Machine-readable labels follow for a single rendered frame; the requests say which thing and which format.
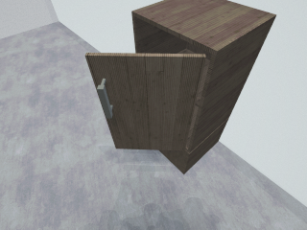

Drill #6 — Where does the cupboard door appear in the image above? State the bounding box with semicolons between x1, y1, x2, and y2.
85;53;206;151

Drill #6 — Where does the handle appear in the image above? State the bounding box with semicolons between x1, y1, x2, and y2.
97;79;113;119

